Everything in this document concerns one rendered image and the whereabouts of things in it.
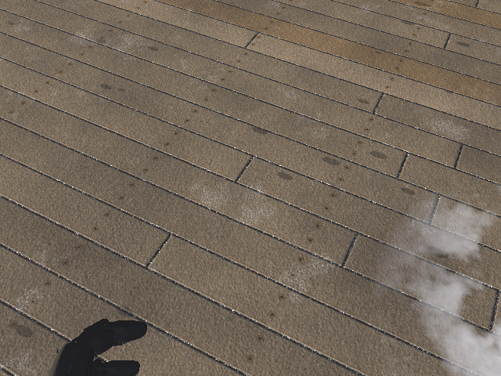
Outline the left robot hand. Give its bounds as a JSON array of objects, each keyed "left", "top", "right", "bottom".
[{"left": 49, "top": 319, "right": 147, "bottom": 376}]

